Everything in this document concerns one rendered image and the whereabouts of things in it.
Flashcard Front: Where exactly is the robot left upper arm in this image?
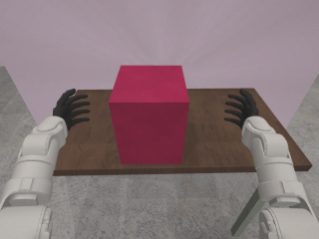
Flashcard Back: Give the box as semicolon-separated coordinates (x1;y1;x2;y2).
0;205;53;239

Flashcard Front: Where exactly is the robot left forearm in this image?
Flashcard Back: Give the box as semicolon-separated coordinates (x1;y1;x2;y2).
0;116;68;211

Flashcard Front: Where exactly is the robot right upper arm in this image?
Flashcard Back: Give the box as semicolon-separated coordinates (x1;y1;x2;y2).
258;207;319;239

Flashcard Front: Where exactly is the right robot hand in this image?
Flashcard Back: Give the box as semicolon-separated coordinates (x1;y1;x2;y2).
224;89;259;129

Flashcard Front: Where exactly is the table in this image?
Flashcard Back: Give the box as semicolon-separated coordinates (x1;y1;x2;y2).
53;88;313;237

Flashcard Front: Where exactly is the carton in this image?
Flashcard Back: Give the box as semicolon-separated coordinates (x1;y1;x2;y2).
109;65;189;164

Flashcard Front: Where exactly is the robot right forearm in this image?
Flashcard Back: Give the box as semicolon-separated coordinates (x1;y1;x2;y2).
241;116;319;227

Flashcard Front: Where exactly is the left robot hand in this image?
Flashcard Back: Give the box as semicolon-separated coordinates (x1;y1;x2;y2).
53;89;91;131

